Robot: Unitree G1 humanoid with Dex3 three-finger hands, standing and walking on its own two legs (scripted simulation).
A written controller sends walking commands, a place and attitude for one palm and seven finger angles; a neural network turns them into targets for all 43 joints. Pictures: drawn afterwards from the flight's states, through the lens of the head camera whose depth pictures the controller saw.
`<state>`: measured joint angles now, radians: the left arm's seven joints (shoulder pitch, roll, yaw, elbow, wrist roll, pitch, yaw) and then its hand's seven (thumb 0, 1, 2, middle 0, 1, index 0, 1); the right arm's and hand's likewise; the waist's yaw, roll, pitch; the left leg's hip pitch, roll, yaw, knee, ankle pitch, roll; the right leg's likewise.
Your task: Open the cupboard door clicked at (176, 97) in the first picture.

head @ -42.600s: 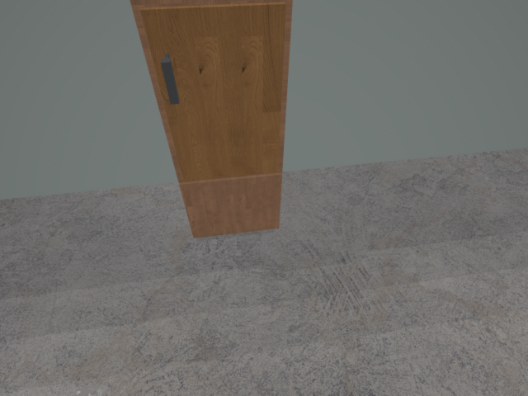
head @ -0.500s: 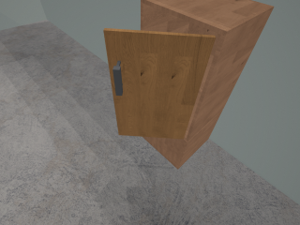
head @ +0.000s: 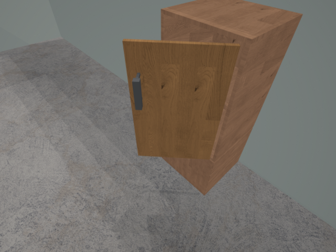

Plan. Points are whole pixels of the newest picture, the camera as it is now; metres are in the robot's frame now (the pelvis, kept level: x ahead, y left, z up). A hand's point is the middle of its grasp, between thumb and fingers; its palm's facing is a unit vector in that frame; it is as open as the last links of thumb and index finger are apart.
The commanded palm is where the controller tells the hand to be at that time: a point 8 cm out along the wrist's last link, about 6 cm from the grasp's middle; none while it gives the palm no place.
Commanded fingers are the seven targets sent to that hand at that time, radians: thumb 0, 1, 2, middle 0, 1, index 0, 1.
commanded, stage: look again from close up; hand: left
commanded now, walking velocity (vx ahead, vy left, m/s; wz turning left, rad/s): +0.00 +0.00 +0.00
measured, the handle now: (138, 91) +0.63 +0.14 +0.05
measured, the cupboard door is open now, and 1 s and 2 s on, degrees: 43 43 43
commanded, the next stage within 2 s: shuffle to correct the standing spot in 0.04 s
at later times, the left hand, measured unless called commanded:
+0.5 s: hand out of the picture -0.02 +0.15 -0.18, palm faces +0.02 -0.99 -0.14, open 7.4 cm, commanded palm none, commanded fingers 0.00 0.90 0.90 -0.20 -0.30 -0.20 -0.30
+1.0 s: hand out of the picture +0.10 +0.15 -0.18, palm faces +0.03 -0.99 -0.15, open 7.4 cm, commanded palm none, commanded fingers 0.00 0.90 0.90 -0.20 -0.30 -0.20 -0.30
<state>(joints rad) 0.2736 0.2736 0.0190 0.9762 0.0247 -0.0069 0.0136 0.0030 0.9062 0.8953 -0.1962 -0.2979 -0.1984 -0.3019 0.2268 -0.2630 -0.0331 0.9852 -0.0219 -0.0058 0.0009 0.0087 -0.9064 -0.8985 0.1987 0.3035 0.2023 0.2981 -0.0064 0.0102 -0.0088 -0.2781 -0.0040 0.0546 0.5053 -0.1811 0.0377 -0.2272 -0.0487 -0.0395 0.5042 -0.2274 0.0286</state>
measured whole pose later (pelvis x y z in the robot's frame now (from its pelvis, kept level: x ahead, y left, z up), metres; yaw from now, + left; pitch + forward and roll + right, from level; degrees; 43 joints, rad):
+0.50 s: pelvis +0.03 -0.01 +0.00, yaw -1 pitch -2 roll +0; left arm 0.42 0.15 0.01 1.08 0.03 0.02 -0.01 0.00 0.91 0.90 -0.20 -0.30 -0.20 -0.30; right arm 0.33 -0.15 -0.03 1.10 -0.02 0.01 -0.01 0.01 -0.91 -0.90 0.20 0.30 0.20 0.30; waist -0.01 -0.02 0.00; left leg -0.26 0.01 0.06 0.52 -0.24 0.03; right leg -0.22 -0.04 -0.03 0.53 -0.28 0.00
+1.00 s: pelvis +0.09 -0.01 +0.00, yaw -1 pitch -2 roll -1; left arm 0.30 0.13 0.04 1.04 0.03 0.03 0.04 0.01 0.91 0.90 -0.20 -0.30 -0.20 -0.30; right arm 0.22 -0.14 -0.04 1.06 -0.01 -0.02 -0.06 0.01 -0.94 -0.90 0.20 0.30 0.20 0.30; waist 0.00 -0.02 0.07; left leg -0.21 0.03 0.16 0.51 -0.27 0.07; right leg -0.31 -0.05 -0.06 0.73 -0.39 0.02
